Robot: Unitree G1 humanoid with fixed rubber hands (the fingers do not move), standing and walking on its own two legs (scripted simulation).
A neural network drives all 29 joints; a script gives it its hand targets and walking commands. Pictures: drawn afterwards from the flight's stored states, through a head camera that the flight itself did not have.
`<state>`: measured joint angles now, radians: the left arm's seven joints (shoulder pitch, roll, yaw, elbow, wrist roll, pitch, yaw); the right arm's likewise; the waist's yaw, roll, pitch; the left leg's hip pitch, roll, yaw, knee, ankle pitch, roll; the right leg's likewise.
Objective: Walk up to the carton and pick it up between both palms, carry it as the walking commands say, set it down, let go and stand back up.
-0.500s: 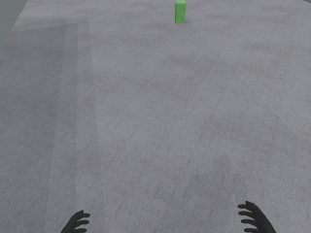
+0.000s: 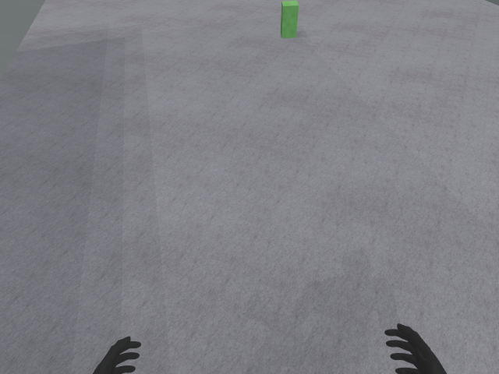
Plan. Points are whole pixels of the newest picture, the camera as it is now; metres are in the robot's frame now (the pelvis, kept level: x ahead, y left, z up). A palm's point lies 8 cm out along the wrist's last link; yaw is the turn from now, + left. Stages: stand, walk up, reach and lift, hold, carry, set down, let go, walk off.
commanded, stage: stand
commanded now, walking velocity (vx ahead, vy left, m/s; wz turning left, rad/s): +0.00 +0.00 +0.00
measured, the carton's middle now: (289, 19) +3.17 -0.41 -0.61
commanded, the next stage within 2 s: walk up in 0.50 s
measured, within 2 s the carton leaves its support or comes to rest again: neither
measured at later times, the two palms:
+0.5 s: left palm out of the picture +0.14 +0.27 -0.07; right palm out of the picture +0.14 -0.25 -0.08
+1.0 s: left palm (95, 348) +0.19 +0.26 -0.02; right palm out of the picture +0.12 -0.36 -0.03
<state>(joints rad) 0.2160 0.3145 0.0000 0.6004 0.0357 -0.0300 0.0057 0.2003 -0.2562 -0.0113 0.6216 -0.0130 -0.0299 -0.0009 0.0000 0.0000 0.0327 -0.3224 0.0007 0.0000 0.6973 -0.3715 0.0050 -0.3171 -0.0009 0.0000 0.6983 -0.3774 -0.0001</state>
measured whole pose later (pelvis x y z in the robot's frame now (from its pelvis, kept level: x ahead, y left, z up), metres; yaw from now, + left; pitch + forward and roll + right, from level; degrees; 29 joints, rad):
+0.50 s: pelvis -0.01 +0.00 +0.00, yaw +0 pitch -1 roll +0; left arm 0.22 0.32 0.00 0.60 0.03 -0.03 0.01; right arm 0.20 -0.27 -0.01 0.64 -0.01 -0.03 0.00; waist 0.00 0.00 0.03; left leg -0.32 0.00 0.00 0.70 -0.36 0.00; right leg -0.32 0.00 0.00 0.70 -0.37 0.00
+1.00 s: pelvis +0.02 -0.04 +0.02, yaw -3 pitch -2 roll -1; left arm 0.25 0.52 0.00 0.60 0.02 -0.06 -0.12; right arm 0.27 -0.42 -0.08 0.69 -0.01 -0.11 0.07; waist -0.03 0.00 -0.03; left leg -0.14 0.09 0.01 0.54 -0.45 0.08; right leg -0.51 -0.03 0.00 0.85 -0.36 0.00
